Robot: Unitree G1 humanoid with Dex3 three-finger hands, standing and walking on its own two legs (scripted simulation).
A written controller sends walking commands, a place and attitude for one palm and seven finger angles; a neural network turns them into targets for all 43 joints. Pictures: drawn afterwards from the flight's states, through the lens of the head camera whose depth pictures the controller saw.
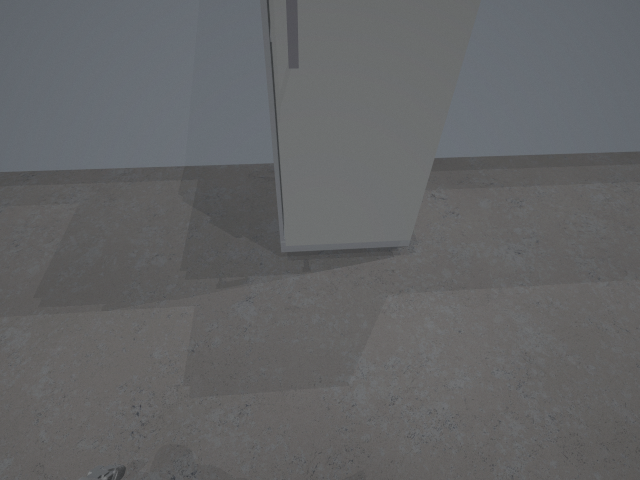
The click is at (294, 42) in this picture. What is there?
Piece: fridge door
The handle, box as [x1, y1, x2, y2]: [286, 0, 298, 68]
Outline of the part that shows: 286,0 288,62 289,68 298,67 297,6 296,0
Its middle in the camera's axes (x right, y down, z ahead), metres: -0.07 -0.57 +0.80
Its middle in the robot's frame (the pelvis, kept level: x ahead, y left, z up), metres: +1.01 +0.13 +0.26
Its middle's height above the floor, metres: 1.03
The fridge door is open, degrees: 0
